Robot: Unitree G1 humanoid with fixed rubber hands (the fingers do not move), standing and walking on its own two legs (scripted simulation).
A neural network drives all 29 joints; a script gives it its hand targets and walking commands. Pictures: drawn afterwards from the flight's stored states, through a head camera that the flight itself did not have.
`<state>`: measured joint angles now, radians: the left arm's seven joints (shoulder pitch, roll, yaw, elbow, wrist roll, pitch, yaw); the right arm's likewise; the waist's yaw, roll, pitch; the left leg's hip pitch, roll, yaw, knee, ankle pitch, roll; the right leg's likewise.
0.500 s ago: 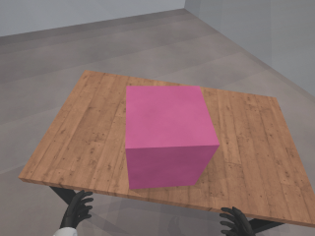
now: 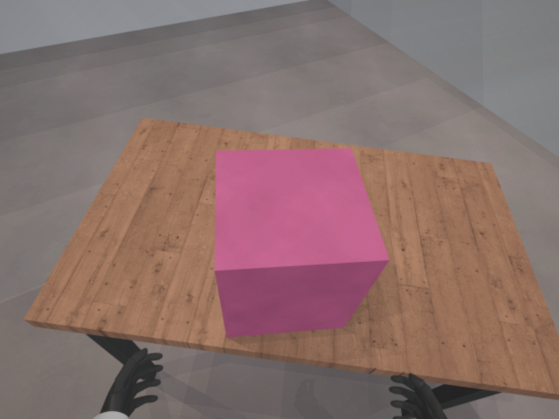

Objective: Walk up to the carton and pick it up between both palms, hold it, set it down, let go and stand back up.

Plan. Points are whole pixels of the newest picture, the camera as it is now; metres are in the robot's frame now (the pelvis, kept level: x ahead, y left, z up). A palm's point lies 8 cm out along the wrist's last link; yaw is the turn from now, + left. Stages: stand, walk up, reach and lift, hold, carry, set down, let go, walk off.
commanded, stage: let go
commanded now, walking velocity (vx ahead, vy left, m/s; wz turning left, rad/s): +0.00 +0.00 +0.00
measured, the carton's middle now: (285, 247) +0.39 +0.04 -0.01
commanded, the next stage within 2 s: stand in 0.14 s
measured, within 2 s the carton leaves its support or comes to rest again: neither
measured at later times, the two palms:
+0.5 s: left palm out of the picture +0.02 +0.26 -0.14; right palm out of the picture +0.11 -0.23 -0.12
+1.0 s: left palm out of the picture -0.01 +0.27 -0.14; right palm out of the picture +0.06 -0.24 -0.14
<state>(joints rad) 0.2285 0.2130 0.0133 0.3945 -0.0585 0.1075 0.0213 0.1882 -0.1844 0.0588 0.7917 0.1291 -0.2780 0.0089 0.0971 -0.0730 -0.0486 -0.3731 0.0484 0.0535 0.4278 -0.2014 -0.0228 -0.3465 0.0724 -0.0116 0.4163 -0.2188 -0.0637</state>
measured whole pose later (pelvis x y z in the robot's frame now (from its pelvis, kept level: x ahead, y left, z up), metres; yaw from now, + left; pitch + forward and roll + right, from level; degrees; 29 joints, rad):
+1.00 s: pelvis -0.01 +0.00 +0.00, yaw +0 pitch +2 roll +0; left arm 0.22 0.26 0.01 1.19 -0.02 -0.05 0.01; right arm 0.24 -0.24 0.06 1.06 0.02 -0.03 -0.02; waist 0.10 0.00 -0.11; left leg -0.29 0.04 0.05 0.50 -0.24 -0.02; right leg -0.27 0.07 -0.01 0.49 -0.26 -0.06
